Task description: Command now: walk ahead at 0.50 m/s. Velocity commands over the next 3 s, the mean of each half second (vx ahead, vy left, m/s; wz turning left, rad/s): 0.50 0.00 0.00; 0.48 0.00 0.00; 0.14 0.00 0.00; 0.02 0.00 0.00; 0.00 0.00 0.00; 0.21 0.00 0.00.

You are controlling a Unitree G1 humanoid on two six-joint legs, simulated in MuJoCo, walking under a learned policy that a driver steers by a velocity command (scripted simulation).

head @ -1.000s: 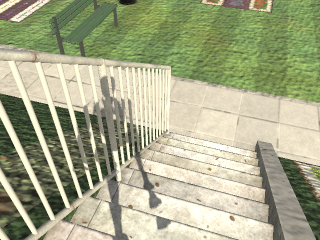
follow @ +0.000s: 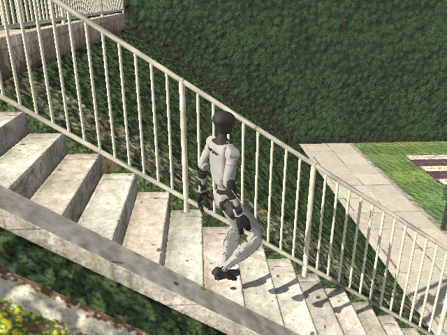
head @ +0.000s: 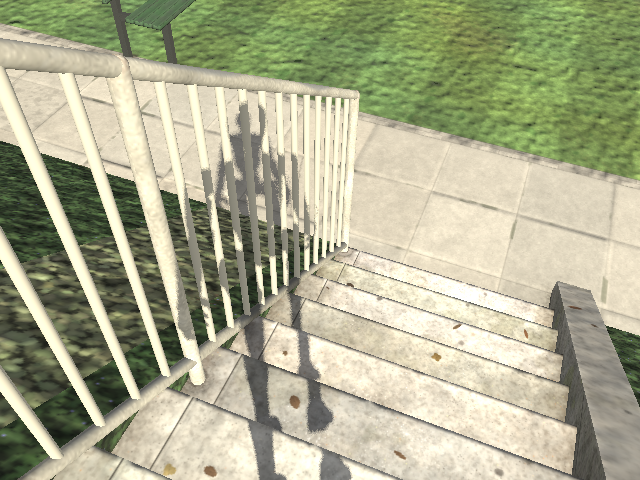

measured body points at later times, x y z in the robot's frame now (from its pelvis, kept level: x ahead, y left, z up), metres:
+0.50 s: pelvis +0.26 -0.06 -0.20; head +0.25 -0.07 +0.25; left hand +0.24 +0.18 -0.34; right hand +0.25 -0.30 -0.36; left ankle +0.23 +0.07 -0.69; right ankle +0.25 -0.12 -0.91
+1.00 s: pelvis +0.54 -0.02 -0.36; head +0.56 +0.00 +0.09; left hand +0.43 +0.21 -0.52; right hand +0.66 -0.25 -0.49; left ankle +0.60 +0.05 -1.10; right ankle +0.38 -0.15 -0.83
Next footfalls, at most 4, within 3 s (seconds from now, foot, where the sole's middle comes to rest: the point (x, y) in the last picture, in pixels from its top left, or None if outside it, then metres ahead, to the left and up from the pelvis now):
0.34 right None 0.29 -0.12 -0.95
0.90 left None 0.64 0.05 -1.13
1.48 right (394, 461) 0.81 -0.15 -1.32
1.94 left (307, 472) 0.68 0.10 -1.13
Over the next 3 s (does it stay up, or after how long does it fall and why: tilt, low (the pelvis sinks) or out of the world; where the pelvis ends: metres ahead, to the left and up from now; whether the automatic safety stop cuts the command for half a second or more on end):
stays up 0.71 0.01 -0.38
